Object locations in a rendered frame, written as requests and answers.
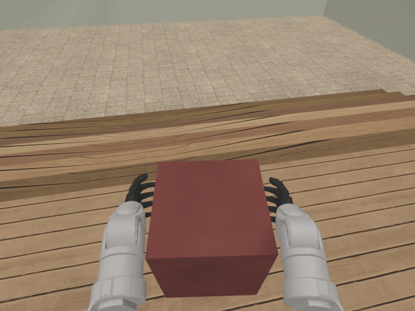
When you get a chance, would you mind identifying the left robot hand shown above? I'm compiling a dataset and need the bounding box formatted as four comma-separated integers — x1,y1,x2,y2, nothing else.
125,174,155,218

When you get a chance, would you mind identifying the robot left forearm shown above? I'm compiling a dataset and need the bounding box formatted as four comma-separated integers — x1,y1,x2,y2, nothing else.
88,201,147,311

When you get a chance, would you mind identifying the robot right forearm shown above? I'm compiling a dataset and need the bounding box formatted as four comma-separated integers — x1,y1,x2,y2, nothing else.
276,203,344,311

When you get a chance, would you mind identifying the right robot hand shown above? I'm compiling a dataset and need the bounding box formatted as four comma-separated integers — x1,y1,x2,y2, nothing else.
264,178,293,223

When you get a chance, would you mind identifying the carton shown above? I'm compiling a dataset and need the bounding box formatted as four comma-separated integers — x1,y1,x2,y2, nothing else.
145,159,278,298

